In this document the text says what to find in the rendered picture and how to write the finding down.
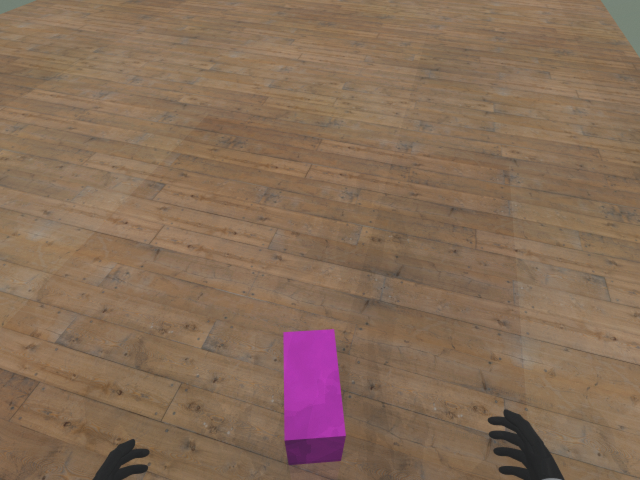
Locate robot left hand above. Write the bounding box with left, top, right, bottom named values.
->
left=93, top=439, right=150, bottom=480

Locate carton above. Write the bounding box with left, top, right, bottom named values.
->
left=283, top=329, right=346, bottom=465

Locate robot right hand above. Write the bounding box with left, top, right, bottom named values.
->
left=488, top=409, right=565, bottom=480

